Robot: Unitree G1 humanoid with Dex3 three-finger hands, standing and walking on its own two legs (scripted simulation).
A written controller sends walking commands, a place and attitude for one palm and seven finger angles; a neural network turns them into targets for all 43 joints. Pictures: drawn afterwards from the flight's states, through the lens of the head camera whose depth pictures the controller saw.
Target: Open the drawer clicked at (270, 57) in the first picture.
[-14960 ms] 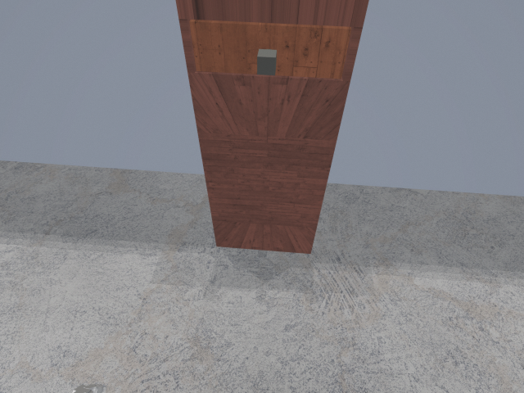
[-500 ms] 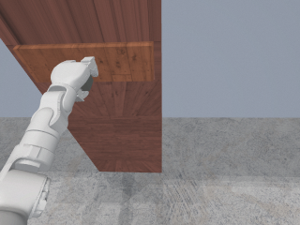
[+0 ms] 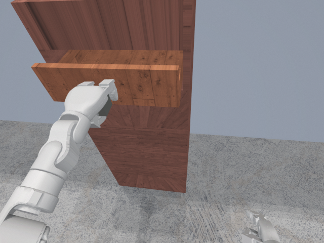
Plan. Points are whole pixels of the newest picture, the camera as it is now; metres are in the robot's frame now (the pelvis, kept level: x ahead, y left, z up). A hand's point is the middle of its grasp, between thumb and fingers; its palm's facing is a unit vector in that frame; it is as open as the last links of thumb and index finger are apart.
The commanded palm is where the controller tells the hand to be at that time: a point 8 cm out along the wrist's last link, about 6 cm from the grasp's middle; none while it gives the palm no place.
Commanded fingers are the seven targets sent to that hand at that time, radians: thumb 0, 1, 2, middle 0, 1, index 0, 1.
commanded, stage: pull the drawer open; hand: left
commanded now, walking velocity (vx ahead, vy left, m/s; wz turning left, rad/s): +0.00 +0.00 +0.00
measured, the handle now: (102, 98) +0.43 +0.20 +0.14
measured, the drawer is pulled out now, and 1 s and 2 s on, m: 0.08 0.19 0.30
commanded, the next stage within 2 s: none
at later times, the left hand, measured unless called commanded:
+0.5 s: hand (89, 130) +0.33 +0.20 +0.13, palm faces +0.04 -0.08 -1.00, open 7.9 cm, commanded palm +0.30 +0.21 +0.19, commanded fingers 0.00 0.90 0.90 -0.40 -1.35 -0.40 -1.35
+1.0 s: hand (78, 153) +0.27 +0.21 +0.13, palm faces +0.06 -0.09 -0.99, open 7.8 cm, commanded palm +0.23 +0.21 +0.19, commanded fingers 0.00 0.90 0.90 -0.40 -1.35 -0.40 -1.35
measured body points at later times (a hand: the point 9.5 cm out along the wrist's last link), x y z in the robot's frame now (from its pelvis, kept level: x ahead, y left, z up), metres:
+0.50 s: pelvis -0.01 -0.01 +0.00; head +0.01 -0.05 +0.45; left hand +0.32 +0.21 +0.18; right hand +0.18 -0.24 -0.12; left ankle -0.01 +0.11 -0.73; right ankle -0.05 -0.10 -0.73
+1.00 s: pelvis -0.01 +0.00 +0.00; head -0.01 -0.05 +0.45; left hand +0.26 +0.21 +0.18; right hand +0.21 -0.22 -0.10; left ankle -0.01 +0.11 -0.73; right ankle -0.05 -0.10 -0.73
